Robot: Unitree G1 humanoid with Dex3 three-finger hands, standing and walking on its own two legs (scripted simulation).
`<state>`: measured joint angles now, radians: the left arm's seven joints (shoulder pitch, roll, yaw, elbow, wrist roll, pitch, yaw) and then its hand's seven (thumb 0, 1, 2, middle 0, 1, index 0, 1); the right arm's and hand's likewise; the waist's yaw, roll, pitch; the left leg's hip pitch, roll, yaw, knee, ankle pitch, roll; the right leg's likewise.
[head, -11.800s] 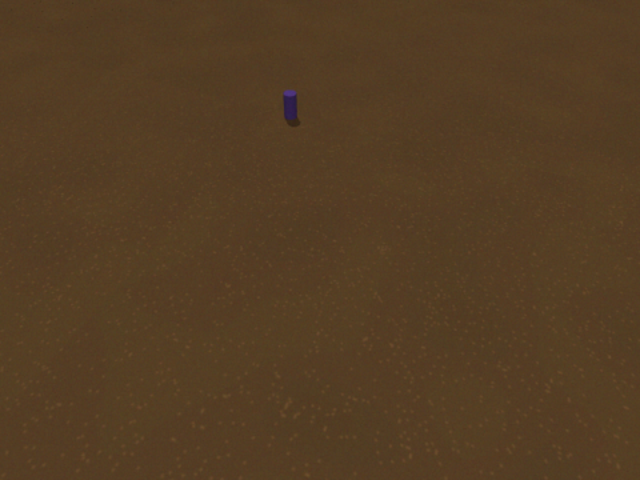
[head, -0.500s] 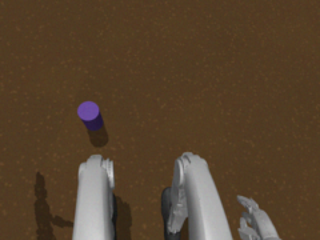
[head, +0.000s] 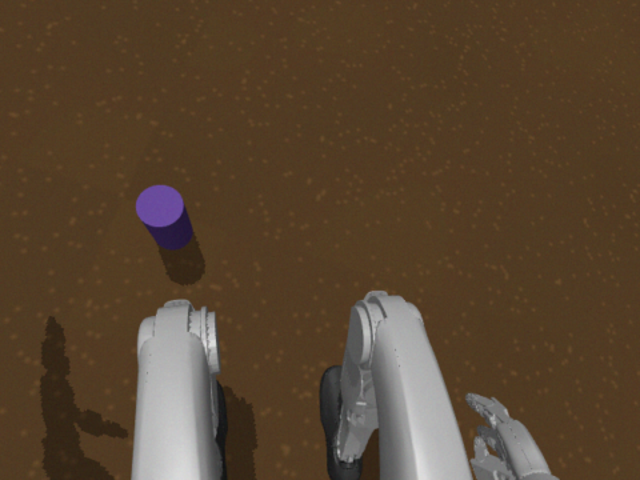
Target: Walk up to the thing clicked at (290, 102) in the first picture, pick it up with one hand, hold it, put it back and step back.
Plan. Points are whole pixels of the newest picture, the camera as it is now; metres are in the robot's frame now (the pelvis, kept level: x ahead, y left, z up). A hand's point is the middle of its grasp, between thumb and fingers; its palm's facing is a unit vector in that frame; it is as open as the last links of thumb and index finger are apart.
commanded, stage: go down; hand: left
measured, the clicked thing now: (167, 220) +0.50 +0.21 -0.32
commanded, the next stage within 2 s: approach in 0.44 s
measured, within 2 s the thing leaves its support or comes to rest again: neither
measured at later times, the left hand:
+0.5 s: hand out of the picture +0.42 +0.41 +0.00, palm faces +0.17 -0.98 -0.06, open 17.7 cm
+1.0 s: hand (39, 218) +0.44 +0.35 -0.17, palm faces +0.14 -0.99 +0.05, open 17.7 cm
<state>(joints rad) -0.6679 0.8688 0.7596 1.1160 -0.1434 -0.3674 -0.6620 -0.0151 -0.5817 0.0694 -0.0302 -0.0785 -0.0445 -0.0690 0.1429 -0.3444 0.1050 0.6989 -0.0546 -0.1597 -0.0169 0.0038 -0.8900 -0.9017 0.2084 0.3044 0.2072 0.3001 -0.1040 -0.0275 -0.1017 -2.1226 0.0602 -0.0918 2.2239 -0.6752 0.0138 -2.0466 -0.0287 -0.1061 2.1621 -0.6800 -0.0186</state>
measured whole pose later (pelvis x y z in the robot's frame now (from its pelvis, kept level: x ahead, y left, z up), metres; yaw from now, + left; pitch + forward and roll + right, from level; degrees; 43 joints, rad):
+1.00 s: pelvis -0.01 +0.01 -0.07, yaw -5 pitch +25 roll -11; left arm -0.74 0.94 0.76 1.35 -0.17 -0.67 -0.62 -0.02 -0.61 0.04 -0.04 -0.09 -0.05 -0.09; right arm 0.01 -0.37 0.29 0.63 -0.17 -0.12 0.03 0.00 -0.90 -0.90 0.21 0.30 0.21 0.30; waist -0.21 -0.16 0.12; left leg -2.25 0.07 -0.20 2.48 -0.69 0.02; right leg -2.13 0.00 -0.18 2.34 -0.66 0.00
